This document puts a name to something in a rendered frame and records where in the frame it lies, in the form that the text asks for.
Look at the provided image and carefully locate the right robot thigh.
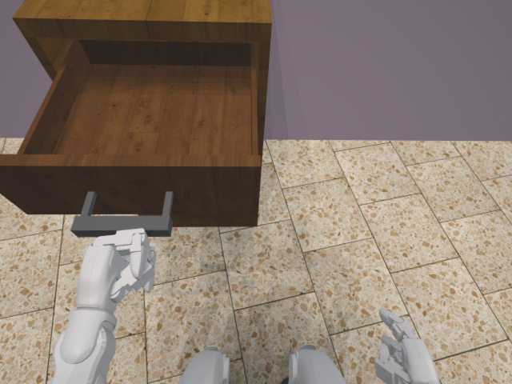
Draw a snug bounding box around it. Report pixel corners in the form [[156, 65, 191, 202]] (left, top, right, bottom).
[[289, 349, 347, 384]]

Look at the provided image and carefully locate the drawer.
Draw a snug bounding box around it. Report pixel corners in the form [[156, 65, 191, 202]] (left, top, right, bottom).
[[0, 38, 261, 214]]

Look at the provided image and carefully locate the left robot forearm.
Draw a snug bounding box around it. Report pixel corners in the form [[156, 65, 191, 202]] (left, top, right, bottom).
[[50, 307, 118, 384]]

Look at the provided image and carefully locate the left robot hand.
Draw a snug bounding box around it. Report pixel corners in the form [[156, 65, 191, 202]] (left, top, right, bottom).
[[76, 228, 157, 313]]

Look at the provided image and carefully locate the left robot thigh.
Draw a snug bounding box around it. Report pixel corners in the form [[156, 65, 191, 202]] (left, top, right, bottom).
[[178, 350, 230, 384]]

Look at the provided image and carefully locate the handle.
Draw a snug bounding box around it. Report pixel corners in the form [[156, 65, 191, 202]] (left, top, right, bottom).
[[70, 191, 174, 237]]

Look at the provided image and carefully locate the robot thigh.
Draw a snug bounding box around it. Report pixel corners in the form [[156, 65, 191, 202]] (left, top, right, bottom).
[[289, 349, 347, 384], [178, 350, 230, 384]]

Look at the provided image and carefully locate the right robot hand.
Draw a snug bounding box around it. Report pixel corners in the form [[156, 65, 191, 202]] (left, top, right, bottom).
[[374, 308, 440, 384]]

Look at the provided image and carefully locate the cabinet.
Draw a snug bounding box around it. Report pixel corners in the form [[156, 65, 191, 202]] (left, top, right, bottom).
[[12, 0, 272, 227]]

